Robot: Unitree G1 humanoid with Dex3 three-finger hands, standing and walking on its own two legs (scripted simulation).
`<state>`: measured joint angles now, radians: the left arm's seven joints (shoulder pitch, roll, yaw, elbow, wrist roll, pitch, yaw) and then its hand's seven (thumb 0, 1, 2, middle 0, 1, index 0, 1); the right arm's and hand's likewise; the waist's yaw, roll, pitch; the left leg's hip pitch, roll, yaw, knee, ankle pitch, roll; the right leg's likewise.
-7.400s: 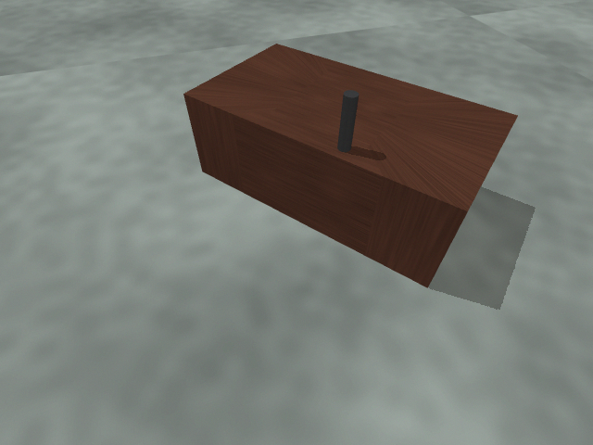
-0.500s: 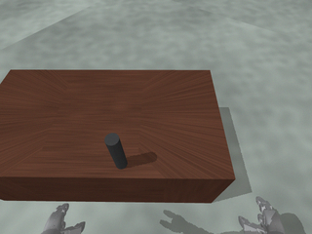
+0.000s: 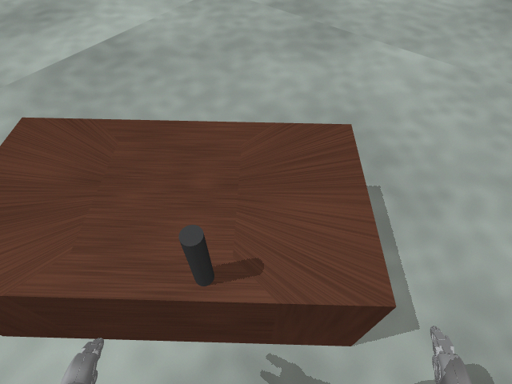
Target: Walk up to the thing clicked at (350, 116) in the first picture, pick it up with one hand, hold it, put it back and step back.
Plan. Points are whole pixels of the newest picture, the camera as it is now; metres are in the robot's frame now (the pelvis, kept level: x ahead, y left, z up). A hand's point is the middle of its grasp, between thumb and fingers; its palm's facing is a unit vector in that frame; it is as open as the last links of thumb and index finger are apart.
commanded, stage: go down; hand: left
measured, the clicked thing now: (198, 258) +0.42 +0.15 -0.20
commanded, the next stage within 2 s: none
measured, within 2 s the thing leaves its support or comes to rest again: neither
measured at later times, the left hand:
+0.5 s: hand (111, 380) +0.16 +0.25 -0.10, palm faces +0.06 -0.95 -0.31, open 17.3 cm
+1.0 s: hand (84, 317) +0.24 +0.29 -0.04, palm faces +0.14 -0.96 -0.26, open 17.3 cm
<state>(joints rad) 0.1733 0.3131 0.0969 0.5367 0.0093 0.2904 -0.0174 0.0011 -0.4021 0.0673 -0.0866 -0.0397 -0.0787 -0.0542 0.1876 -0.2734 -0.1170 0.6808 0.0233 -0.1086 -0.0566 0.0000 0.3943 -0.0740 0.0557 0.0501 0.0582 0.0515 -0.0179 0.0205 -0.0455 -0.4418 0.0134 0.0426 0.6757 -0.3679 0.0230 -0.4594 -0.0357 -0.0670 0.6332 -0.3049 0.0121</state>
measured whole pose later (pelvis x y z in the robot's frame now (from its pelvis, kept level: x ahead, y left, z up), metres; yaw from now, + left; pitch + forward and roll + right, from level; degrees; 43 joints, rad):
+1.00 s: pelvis +0.00 -0.01 -0.01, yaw +1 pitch +7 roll -1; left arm -0.02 0.49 0.29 0.55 -0.05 0.25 -0.22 -0.01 -0.52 0.09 -0.07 -0.05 -0.06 -0.06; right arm 0.32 -0.23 -0.02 0.45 0.04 -0.17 -0.10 -0.01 0.54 -0.04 0.06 0.05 0.06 0.05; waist -0.04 0.00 -0.09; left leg -0.47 0.02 0.01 0.74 -0.39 0.01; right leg -0.48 -0.03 -0.10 0.70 -0.34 -0.01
